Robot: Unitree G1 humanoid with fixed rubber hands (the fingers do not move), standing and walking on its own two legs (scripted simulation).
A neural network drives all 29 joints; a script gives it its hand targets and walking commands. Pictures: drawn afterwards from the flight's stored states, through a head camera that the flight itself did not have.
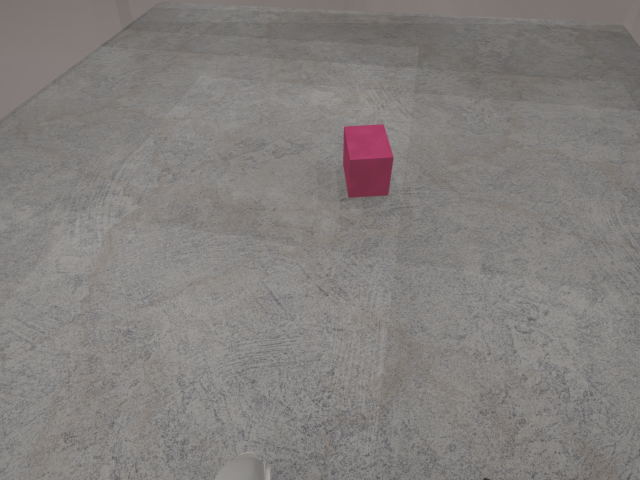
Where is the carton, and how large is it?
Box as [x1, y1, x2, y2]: [343, 124, 393, 197]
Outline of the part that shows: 383,124 344,127 343,165 348,197 385,195 388,192 393,157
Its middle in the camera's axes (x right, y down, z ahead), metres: +0.23 -0.37 +1.84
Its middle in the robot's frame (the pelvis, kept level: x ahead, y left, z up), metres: +1.57 -0.13 -0.68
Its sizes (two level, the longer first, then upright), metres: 0.257 0.189 0.221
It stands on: the floor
